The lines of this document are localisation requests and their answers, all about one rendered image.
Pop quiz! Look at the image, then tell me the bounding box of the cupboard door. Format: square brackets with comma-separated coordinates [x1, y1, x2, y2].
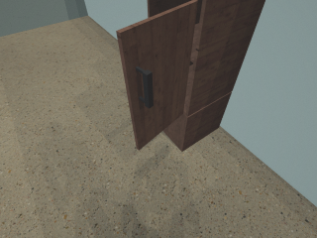
[116, 0, 198, 150]

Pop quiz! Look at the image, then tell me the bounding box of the handle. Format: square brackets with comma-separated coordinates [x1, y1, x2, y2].
[135, 66, 154, 109]

